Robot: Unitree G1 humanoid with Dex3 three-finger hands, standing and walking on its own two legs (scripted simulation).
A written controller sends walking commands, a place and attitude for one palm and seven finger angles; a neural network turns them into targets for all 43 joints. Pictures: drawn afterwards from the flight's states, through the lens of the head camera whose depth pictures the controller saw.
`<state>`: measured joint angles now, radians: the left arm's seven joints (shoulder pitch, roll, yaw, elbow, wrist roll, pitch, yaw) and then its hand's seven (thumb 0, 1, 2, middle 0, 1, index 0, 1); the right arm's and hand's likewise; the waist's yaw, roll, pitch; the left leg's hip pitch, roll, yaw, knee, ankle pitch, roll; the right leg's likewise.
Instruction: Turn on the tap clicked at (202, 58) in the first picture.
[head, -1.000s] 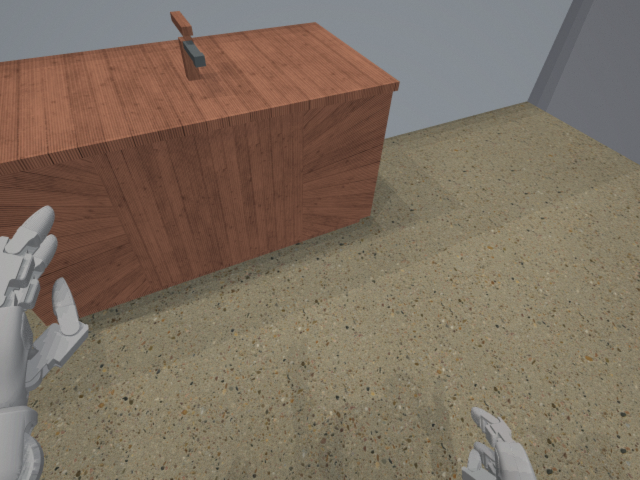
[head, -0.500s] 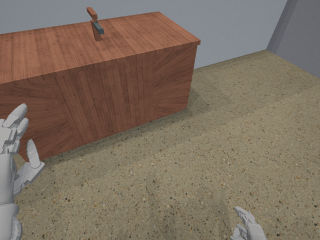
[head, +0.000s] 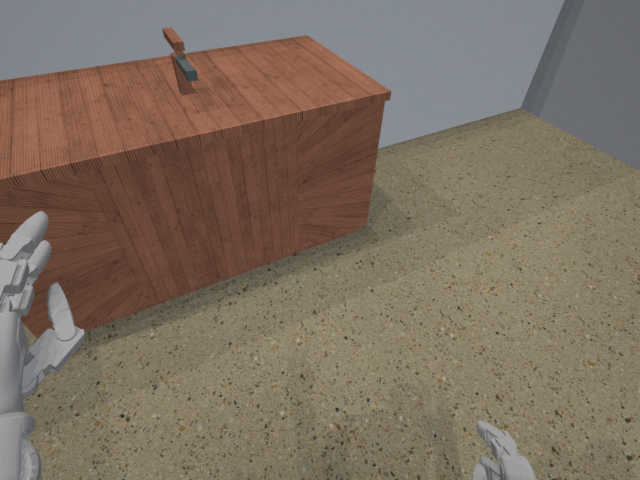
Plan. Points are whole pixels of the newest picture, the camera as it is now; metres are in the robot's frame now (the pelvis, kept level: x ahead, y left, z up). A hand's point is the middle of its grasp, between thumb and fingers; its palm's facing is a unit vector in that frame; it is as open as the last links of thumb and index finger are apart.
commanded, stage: walk to a spot facing it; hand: left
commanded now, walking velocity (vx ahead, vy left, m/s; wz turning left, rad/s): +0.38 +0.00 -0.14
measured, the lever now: (191, 74) +1.08 +0.42 +0.04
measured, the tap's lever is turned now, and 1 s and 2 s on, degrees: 0 0 0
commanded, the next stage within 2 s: turn to face it in 1.04 s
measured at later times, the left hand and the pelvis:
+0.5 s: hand (143, 227) +0.35 +0.23 +0.17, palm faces +0.41 -0.83 -0.38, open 7.4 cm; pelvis +0.12 -0.01 -0.01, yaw -2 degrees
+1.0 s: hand (270, 147) +0.52 +0.11 +0.17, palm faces +0.31 -0.82 -0.48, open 7.4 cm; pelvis +0.29 -0.10 -0.01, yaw -2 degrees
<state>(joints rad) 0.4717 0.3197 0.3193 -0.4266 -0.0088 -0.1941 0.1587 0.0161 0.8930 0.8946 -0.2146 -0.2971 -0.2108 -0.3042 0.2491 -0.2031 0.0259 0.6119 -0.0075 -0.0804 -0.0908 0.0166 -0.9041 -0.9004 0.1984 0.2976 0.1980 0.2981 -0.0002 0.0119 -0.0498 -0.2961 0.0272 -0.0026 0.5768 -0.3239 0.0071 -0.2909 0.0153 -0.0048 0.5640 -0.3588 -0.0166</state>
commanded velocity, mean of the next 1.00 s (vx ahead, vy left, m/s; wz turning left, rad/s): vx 0.35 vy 0.00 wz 0.02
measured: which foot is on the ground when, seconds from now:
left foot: down 0.00-0.16, up 0.18-0.40, down 0.42-0.82, up 0.84-1.00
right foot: down 0.00-0.44, up 0.46-0.80, down 0.82-1.00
